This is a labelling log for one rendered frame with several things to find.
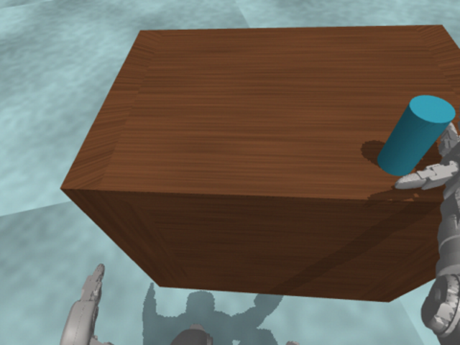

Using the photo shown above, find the right robot arm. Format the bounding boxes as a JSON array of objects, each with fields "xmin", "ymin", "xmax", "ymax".
[{"xmin": 421, "ymin": 177, "xmax": 460, "ymax": 345}]

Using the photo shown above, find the can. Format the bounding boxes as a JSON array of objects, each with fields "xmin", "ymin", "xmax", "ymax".
[{"xmin": 377, "ymin": 95, "xmax": 456, "ymax": 176}]

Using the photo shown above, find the left robot hand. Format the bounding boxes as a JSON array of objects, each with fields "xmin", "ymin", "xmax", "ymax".
[{"xmin": 60, "ymin": 264, "xmax": 114, "ymax": 345}]

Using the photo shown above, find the right robot hand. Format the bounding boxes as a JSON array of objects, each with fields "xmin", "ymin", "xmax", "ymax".
[{"xmin": 395, "ymin": 106, "xmax": 460, "ymax": 190}]

